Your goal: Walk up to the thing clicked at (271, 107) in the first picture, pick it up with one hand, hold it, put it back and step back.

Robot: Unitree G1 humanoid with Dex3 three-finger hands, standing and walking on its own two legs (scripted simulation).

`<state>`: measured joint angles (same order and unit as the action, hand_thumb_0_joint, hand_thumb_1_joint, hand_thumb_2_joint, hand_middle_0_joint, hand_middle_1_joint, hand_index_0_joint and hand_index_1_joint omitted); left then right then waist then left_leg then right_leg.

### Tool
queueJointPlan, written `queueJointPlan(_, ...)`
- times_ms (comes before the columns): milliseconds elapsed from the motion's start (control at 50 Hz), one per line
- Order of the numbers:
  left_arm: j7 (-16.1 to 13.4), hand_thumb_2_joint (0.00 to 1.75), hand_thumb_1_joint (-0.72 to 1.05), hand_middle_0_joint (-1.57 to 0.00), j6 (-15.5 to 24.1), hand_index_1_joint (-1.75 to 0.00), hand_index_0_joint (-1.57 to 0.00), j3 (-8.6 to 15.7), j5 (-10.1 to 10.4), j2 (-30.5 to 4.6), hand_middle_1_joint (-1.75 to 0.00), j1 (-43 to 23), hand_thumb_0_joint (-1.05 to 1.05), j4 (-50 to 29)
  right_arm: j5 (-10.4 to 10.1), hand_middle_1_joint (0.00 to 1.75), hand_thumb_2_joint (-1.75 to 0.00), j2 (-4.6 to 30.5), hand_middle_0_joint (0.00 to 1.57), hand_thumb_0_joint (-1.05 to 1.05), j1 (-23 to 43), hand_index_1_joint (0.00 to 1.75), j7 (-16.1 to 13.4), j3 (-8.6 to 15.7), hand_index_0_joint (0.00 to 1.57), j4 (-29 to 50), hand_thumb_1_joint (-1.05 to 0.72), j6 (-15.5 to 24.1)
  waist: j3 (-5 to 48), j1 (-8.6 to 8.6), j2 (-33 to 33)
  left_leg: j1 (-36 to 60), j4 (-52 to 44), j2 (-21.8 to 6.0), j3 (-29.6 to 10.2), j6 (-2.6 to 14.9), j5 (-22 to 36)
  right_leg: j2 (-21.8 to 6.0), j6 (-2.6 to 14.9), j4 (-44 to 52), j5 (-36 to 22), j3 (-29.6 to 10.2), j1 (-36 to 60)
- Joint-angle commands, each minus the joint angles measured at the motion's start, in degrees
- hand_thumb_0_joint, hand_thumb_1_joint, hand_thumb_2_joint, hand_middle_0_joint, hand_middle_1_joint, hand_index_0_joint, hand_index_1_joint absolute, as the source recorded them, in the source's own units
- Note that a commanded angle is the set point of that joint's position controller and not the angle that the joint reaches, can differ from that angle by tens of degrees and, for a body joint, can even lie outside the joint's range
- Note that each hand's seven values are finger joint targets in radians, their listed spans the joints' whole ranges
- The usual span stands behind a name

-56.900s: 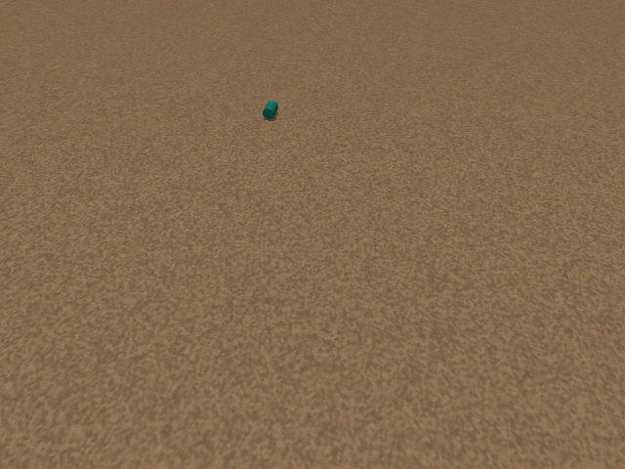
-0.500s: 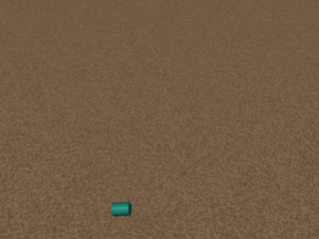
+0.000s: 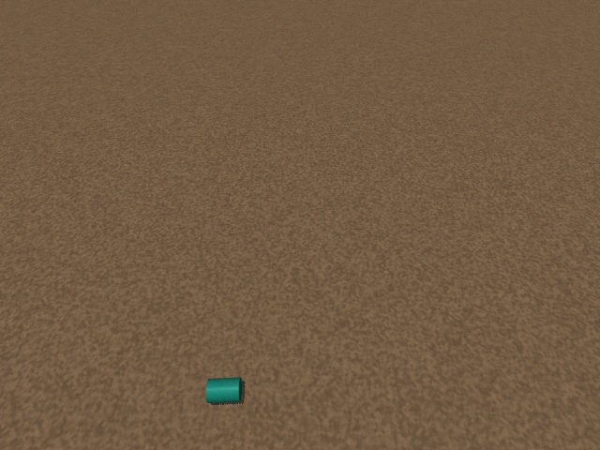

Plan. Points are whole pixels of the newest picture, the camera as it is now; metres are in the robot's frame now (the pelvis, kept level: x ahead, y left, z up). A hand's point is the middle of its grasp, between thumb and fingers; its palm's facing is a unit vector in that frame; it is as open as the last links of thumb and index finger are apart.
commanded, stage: stand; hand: left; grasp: from above
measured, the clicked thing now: (224, 390) +0.46 +0.25 -0.75
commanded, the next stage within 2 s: step back in 0.08 s
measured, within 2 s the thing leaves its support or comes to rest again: neither
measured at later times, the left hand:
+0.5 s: hand out of the picture +0.09 +0.32 -0.18, palm faces -0.04 -0.94 -0.35, open 7.4 cm
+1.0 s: hand out of the picture -0.02 +0.31 -0.15, palm faces -0.05 -0.91 -0.40, open 7.4 cm
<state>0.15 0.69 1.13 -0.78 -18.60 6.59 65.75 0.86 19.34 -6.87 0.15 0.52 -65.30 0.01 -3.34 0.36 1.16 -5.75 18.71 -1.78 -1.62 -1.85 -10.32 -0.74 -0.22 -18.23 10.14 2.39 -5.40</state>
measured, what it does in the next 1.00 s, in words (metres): walks backwards: left foot, then right foot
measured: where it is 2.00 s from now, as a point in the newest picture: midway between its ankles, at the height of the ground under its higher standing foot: outside the picture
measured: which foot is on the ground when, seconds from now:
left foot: down 0.00-0.18, up 0.20-0.34, down 0.36-0.82, up 0.84-1.00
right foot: down 0.00-0.38, up 0.40-0.76, down 0.78-1.00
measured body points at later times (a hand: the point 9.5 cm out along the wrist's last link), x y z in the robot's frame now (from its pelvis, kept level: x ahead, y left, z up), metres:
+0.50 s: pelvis -0.06 +0.06 -0.02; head +0.02 +0.09 +0.42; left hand +0.09 +0.36 -0.16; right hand -0.01 -0.26 -0.13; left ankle -0.07 +0.14 -0.75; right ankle -0.04 -0.10 -0.70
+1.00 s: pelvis -0.15 +0.05 -0.02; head -0.10 +0.04 +0.43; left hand -0.02 +0.35 -0.12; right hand -0.07 -0.26 -0.14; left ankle -0.19 +0.20 -0.67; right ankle -0.10 -0.05 -0.75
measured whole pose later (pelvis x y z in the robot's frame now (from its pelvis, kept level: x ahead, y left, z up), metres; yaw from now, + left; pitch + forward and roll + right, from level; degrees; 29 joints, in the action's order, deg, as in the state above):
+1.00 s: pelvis -0.15 +0.05 -0.02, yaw -4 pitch -1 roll +2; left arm -0.5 -2.2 4.1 -1.8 -20.0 7.5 47.1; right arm -0.4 21.9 -7.4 -0.4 2.6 -51.0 -2.6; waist -8.9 1.5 -0.3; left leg -23.1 65.0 7.0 -7.7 -0.7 -29.5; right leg 1.2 2.5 -32.5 12.1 -3.5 -18.8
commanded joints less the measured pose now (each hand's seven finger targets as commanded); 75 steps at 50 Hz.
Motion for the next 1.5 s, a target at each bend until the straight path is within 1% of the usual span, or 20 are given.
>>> queueJointPlan(0, -1.01, 0.9, 0.9, -0.2, 1.2, -0.3, -0.2, 2.32, 0.11, -12.34, -0.3, -2.44, 0.0, -3.58, 0.07, 0.3, -0.9, 11.29, 0.2, 0.0, 2.02, 0.3, -1.0, 1.67, 0.2, 3.59, -0.9, 1.44, 4.42, -0.23, -0.61, -0.48, -2.82, -5.43, -3.73, 2.71, 7.5, -7.11, 1.0, 2.63, -8.1, -5.72, 1.55)
queueJointPlan(120, -1.74, 0.9, 0.9, -0.2, 0.18, -0.3, -0.2, 5.4, 1.29, -17.13, -0.3, -1.52, 0.0, -7.13, -1.21, 0.3, -0.9, 12.73, 0.2, 0.0, 1.58, 0.3, -0.55, 2.91, 0.2, 6.14, -0.9, -0.46, 2.24, -0.71, -5.11, -4.96, 11.99, -1.1, -0.77, 3.49, 12.24, -9.93, 5.68, -1.76, -21.39, -9.21, -3.37)
queueJointPlan(220, -1.86, 0.9, 0.9, -0.2, -0.66, -0.3, -0.2, 6.32, -0.71, -18.63, -0.3, -7.05, 0.0, -13.52, -0.67, 0.3, -0.9, 12.44, 0.2, 0.0, -3.34, 0.3, 0.26, 4.25, 0.2, 8.61, -0.9, -2.53, 5.91, -2.0, -12.71, -7.23, 32.03, 3.34, -1.24, 4.17, -19.24, -19.53, 14.43, -2.06, -18.5, -15.39, -10.85)
queueJointPlan(300, -1.92, 0.9, 0.9, -0.2, -1.65, -0.3, -0.2, 5.29, -0.52, -16.5, -0.3, -8.08, 0.0, -15.97, -0.7, 0.3, -0.9, 12.66, 0.2, 0.0, -5.4, 0.3, 0.07, 4.79, 0.2, 10.03, -0.9, -1.51, 6.96, -2.91, -9.65, -8.29, 13.56, 1.2, -0.43, 4.02, -1.21, -12.47, 8.04, -13.38, -19.34, -8.87, -6.06)
queueJointPlan(340, -1.85, 0.9, 0.9, -0.2, -2.63, -0.3, -0.2, 4.54, 0.77, -12.59, -0.3, -7.01, 0.0, -17.48, 0.87, 0.3, -0.9, 17.65, 0.2, 0.0, -3.85, 0.3, -0.56, 6.27, 0.2, 11.05, -0.9, -0.74, 6.36, -1.98, 7.1, -3.09, 3.86, -9.2, -13.78, 6.05, 28.63, 0.35, 2.67, -27.3, -2.37, -3.29, -14.11)
queueJointPlan(360, -2.19, 0.9, 0.9, -0.2, -3.2, -0.3, -0.2, 4.44, 0.82, -11.46, -0.3, -6.67, 0.0, -17.53, 1.45, 0.3, -0.9, 19.17, 0.2, 0.0, -4.95, 0.3, -0.75, 6.71, 0.2, 11.28, -0.9, -0.51, 5.47, -2.18, 9.8, 2.77, 3.25, -13.27, -19.93, 8.97, 36.76, 6.81, 2.29, -33.32, 22.51, -7.22, -22.84)
queueJointPlan(380, -2.49, 0.9, 0.9, -0.2, -3.69, -0.3, -0.2, 4.27, 0.37, -11.71, -0.3, -3.42, 0.0, -17.14, 1.31, 0.3, -0.9, 19.16, 0.2, 0.0, -4.97, 0.3, -1.08, 6.76, 0.2, 11.76, -0.9, -0.44, 6.6, -1.24, 5.77, 3.92, 6.43, -14.2, -16.7, 10.05, 43.68, 6.21, 2.39, -38.84, 25.23, -10.37, -23.27)
queueJointPlan(460, -2.75, 0.9, 0.9, -0.2, -4.01, -0.3, -0.2, 4.56, 0.92, -13.35, -0.3, -2.07, 0.0, -16.53, 1.56, 0.3, -0.9, 16.17, 0.2, 0.0, 1.6, 0.3, -2.33, 6.13, 0.2, 15.08, -0.9, -0.52, 6.21, 0.38, 8.55, 3.13, 6.73, -9.28, -10.56, 5.77, 36.55, 6.46, 2.15, -45.01, 17.52, -14.52, -24.77)
queueJointPlan(680, -1.92, 0.9, 0.9, -0.2, -2.33, -0.3, -0.2, 5.42, -0.49, -12.92, -0.3, 0.14, 0.0, -19.58, 0.07, 0.3, -0.9, 15.06, 0.2, 0.0, -2.94, 0.3, -2.71, 6.55, 0.2, 17.97, -0.9, -0.81, 7.02, -2.3, 4.63, 6.09, 11.16, -11.54, -9.99, 11.66, 27.46, 2.4, 0.63, -23.17, 14.92, -6.53, -16.96)
queueJointPlan(760, -1.54, 0.9, 0.9, -0.2, -1.67, -0.3, -0.2, 6.06, -1.15, -12.65, -0.3, 5.53, 0.0, -17.42, -0.56, 0.3, -0.9, 15.52, 0.2, 0.0, 1.25, 0.3, -2.01, 6.17, 0.2, 18.97, -0.9, -1.18, 6.5, 0.67, 1.03, -5.4, 13.61, -10.39, -9.85, 10.2, 12.36, 1.96, 3.31, -8.9, -0.13, -7.01, -4.98)
queueJointPlan(780, -1.55, 0.9, 0.9, -0.2, -1.34, -0.3, -0.2, 6.61, -1.52, -14.88, -0.3, 5.35, 0.0, -17.84, -0.96, 0.3, -0.9, 14.42, 0.2, 0.0, 1.57, 0.3, -1.87, 5.84, 0.2, 19.47, -0.9, -1.1, 6.88, 0.45, -4.3, -12.09, 16.84, -7.26, -8.0, 8.11, 5.33, -2.74, 5.56, -10.06, -8.36, -14.03, -1.69)
queueJointPlan(820, -1.33, 0.9, 0.9, -0.2, -1.37, -0.3, -0.2, 7.52, -1.28, -20.48, -0.3, 0.81, 0.0, -20.56, -1.2, 0.3, -0.9, 12.42, 0.2, 0.0, 2.55, 0.3, -1.99, 5.66, 0.2, 19.16, -0.9, -1.81, 1.32, 1.8, -18.84, -13.59, 39.78, 7.56, -1.0, 2.35, -24.22, -20.15, 19.09, 0.57, -9.81, -34.88, -15.22)
queueJointPlan(840, -1.4, 0.9, 0.9, -0.2, -1.05, -0.3, -0.2, 7.63, -1.62, -19.82, -0.3, -0.74, 0.0, -22.33, -0.75, 0.3, -0.9, 13.48, 0.2, 0.0, 0.06, 0.3, -1.95, 5.92, 0.2, 18.51, -0.9, -2.14, -0.81, 0.97, -16.09, -12.95, 47.1, 6.57, -6.47, 1.67, -26.45, -21.65, 20.08, 1.29, -9.56, -37.38, -18.84)
queueJointPlan(920, -1.99, 0.9, 0.9, -0.2, -1.25, -0.3, -0.2, 6.9, -1.05, -14.38, -0.3, -3.28, 0.0, -24.35, -1.03, 0.3, -0.9, 13.22, 0.2, 0.0, -3.98, 0.3, -1.59, 5.08, 0.2, 16.53, -0.9, -1.67, 1.27, -0.49, -6.5, -16.54, 51.37, 9.6, -6.88, 1.05, -19.42, -11.56, 14.2, -3.65, -15.84, -19.36, -13.03)
queueJointPlan(1060, -1.99, 0.9, 0.9, -0.2, -2.42, -0.3, -0.2, 6.92, -1.56, -14.78, -0.3, 3.13, 0.0, -25.51, -0.61, 0.3, -0.9, 12.17, 0.2, 0.0, -4.65, 0.3, -2.28, 4.11, 0.2, 18.96, -0.9, -0.73, 10.12, 1.94, -13.53, -18.12, 22.28, 3.31, -2.51, 0.42, -19.96, -11.18, 12.01, -9.26, -20.37, -17.79, 7.57)
queueJointPlan(1140, -1.08, 0.9, 0.9, -0.2, -4.04, -0.3, -0.2, 6.49, -0.44, -15.58, -0.3, 1.47, 0.0, -26.65, 0.73, 0.3, -0.9, 13.24, 0.2, 0.0, -9.58, 0.3, -1.94, 5.6, 0.2, 16.63, -0.9, -0.36, 9.61, -0.91, -11.11, -4.25, 2.35, 3.25, 0.59, 2.3, 0.6, -7.36, 6.56, -14.05, -8.71, -15.08, -4.66)
queueJointPlan(1180, -0.94, 0.9, 0.9, -0.2, -3.82, -0.3, -0.2, 5.85, -0.32, -12.2, -0.3, 0.54, 0.0, -27.59, 2.26, 0.3, -0.9, 22.54, 0.2, 0.0, -6.09, 0.3, -1.38, 7.77, 0.2, 18.2, -0.9, -0.38, 5.8, -1.48, 11.19, -0.69, -3.01, -17.15, -26.88, 11.07, -1.41, 6.55, 1.47, -28.24, 18.49, -7.64, -26.56)
queueJointPlan(1200, -1.78, 0.9, 0.9, -0.2, -3.47, -0.3, -0.2, 7.35, -1.35, -15.07, -0.3, -4.35, 0.0, -28.13, 1.53, 0.3, -0.9, 25.45, 0.2, 0.0, -3.46, 0.3, -1.17, 8.31, 0.2, 19.77, -0.9, -0.34, 2.78, -4.6, 14.16, -13.44, -4.45, -24.08, -32.46, 19.43, 0.04, 6.25, 0.02, -41.04, 26.56, -12.15, -21.8)
queueJointPlan(1280, -0.96, 0.9, 0.9, -0.2, -3.88, -0.3, -0.2, 7.39, 0.21, -13.76, -0.3, 5.29, 0.0, -23.55, 1.88, 0.3, -0.9, 15.84, 0.2, 0.0, 4.85, 0.3, -2.09, 5.6, 0.2, 21.44, -0.9, 0.65, 0.02, 3.85, 4.64, -9.02, 2.46, -10.47, -9.5, 11.29, 17.1, 8.55, 1.47, -54.97, 15.31, -15.4, -24.91)
queueJointPlan(1480, -0.61, 0.9, 0.9, -0.2, -2.93, -0.3, -0.2, 6.89, -0.53, -13.08, -0.3, 4.86, 0.0, -23.89, 0.99, 0.3, -0.9, 17.9, 0.2, 0.0, -3.62, 0.3, -2.27, 6.89, 0.2, 22.73, -0.9, -0.07, 7.3, -1.99, 10.46, 2.91, 10.32, -13.21, -10.32, 15.33, 20.88, 1.98, -1.78, -28.97, 18.89, -8.25, -17.89)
